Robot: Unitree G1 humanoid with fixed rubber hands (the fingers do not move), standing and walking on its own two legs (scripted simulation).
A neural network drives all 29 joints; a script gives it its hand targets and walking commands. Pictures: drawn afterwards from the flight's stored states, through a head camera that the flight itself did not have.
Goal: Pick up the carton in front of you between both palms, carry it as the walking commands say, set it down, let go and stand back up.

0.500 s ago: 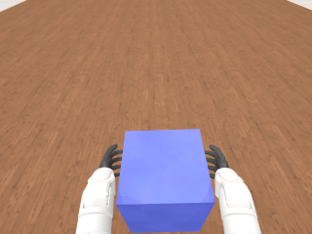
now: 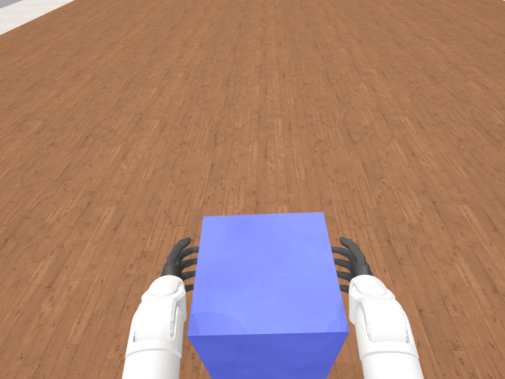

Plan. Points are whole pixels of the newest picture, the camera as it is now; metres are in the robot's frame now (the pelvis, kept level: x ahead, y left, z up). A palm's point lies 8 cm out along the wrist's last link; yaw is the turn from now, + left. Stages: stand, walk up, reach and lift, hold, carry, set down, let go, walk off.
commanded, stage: hold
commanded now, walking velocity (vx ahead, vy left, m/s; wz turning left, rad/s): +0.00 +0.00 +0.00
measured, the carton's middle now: (266, 300) +0.30 +0.00 -0.05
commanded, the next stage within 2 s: set down in 0.42 s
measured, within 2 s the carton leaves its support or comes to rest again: neither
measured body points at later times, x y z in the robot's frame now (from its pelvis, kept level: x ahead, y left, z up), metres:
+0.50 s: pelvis -0.01 -0.03 +0.00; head -0.06 -0.06 +0.44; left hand +0.29 +0.14 +0.04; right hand +0.31 -0.16 +0.04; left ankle -0.01 +0.10 -0.74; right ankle +0.07 -0.12 -0.74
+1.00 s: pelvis -0.02 -0.02 -0.05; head +0.15 -0.04 +0.36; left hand +0.34 +0.13 -0.12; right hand +0.35 -0.17 -0.13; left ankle -0.01 +0.10 -0.74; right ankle +0.07 -0.12 -0.74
